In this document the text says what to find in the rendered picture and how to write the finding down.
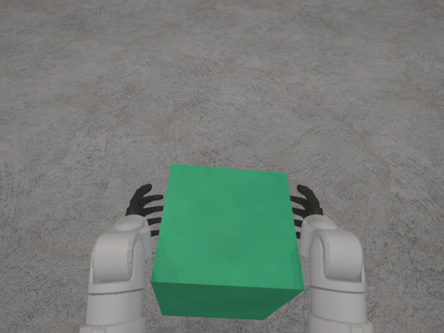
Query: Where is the right robot forearm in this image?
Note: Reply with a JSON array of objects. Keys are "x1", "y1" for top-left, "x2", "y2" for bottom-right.
[{"x1": 299, "y1": 214, "x2": 374, "y2": 333}]

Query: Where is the left robot forearm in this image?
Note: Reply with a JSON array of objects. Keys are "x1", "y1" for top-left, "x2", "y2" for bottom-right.
[{"x1": 79, "y1": 214, "x2": 152, "y2": 333}]

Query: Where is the carton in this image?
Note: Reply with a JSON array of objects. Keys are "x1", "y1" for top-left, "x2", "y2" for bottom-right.
[{"x1": 151, "y1": 164, "x2": 305, "y2": 320}]

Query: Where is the left robot hand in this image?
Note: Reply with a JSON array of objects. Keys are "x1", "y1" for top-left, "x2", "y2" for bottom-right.
[{"x1": 126, "y1": 184, "x2": 164, "y2": 237}]

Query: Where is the right robot hand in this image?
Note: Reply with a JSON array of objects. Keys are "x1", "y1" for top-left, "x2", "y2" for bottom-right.
[{"x1": 290, "y1": 185, "x2": 323, "y2": 239}]

